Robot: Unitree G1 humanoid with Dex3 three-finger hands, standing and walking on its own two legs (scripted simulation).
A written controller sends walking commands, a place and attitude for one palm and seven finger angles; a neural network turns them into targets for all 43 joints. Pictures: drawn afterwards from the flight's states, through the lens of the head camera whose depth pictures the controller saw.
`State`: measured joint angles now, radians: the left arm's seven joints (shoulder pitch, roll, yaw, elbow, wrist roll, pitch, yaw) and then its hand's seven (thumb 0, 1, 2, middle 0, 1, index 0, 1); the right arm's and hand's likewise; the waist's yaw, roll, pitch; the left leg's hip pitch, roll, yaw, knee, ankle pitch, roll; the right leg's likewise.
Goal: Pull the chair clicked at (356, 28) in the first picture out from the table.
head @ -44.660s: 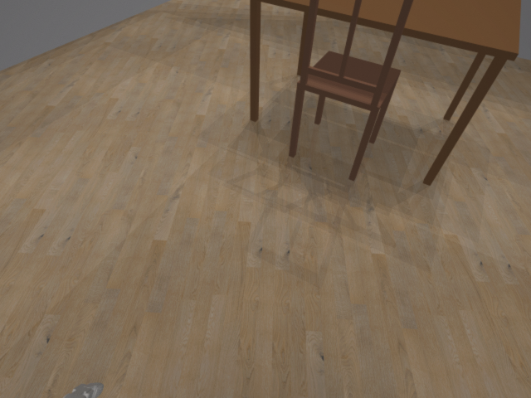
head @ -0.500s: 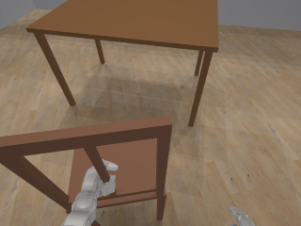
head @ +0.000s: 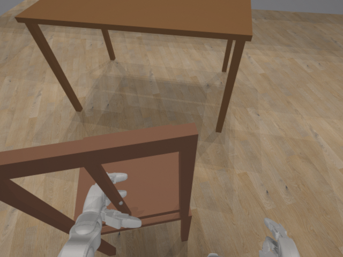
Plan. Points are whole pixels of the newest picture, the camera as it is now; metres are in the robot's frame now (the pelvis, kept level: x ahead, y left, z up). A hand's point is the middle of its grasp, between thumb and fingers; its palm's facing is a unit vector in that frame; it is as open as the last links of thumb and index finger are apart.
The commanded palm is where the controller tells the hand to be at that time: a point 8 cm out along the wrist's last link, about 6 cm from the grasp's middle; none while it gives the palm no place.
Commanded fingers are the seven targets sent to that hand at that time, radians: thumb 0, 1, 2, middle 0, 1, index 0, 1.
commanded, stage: open the thumb and straighten the fingers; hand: left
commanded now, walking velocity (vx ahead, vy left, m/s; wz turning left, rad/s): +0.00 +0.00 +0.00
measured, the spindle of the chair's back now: (114, 195) +0.27 +0.15 -0.02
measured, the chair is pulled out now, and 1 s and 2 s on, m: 0.64 0.64 0.64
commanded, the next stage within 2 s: draw the fingers out of the gap in 0.26 s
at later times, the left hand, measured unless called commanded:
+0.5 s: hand (114, 215) +0.23 +0.15 -0.05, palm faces +0.02 -0.99 -0.15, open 17.4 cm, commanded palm +0.21 +0.19 -0.03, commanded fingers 0.00 -0.55 0.20 0.00 0.00 0.00 0.00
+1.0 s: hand (111, 251) +0.16 +0.14 -0.05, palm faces +0.04 -0.99 -0.15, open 17.5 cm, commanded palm +0.12 +0.19 -0.03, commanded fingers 0.00 -0.55 0.20 0.00 0.00 0.00 0.00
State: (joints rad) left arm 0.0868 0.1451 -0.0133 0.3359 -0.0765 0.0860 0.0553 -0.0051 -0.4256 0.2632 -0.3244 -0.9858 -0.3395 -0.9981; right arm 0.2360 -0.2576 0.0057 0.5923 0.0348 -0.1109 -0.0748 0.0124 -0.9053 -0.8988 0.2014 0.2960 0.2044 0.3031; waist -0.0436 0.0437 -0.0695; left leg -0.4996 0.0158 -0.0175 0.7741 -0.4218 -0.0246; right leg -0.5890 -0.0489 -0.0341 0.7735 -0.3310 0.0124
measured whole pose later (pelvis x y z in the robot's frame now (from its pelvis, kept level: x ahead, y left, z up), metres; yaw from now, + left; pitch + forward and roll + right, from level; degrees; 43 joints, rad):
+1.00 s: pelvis +0.01 +0.01 -0.03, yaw +2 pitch +11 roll -1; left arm 0.63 0.16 -0.12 -0.21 -0.02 0.19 0.08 -0.02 -0.54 0.21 0.00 0.00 0.00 0.00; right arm 0.26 -0.22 0.02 0.45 0.03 -0.11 -0.10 0.01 -0.90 -0.90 0.20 0.30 0.21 0.30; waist -0.03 0.04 -0.16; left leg -0.66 0.01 -0.06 0.99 -0.53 -0.02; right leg -0.71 -0.06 -0.07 0.95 -0.43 0.02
